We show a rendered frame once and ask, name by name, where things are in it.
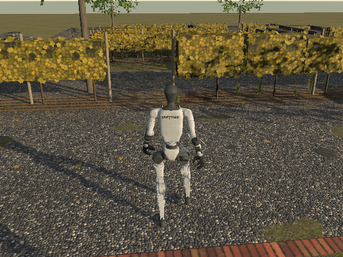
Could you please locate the right robot shin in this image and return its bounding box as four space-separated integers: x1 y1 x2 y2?
183 167 190 198

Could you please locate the left robot hand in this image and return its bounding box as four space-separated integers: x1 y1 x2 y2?
143 145 155 155

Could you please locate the right robot hand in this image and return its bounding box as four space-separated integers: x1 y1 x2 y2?
192 155 205 170

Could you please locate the robot right upper arm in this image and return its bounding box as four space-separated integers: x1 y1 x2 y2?
182 108 196 139

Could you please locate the robot head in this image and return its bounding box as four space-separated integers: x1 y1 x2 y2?
162 85 180 111

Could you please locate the robot left upper arm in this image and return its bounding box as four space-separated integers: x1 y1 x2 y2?
146 108 160 136

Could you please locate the robot right forearm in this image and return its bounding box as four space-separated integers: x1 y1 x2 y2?
191 130 203 156

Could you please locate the robot left forearm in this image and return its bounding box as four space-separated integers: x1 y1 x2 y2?
143 129 152 147

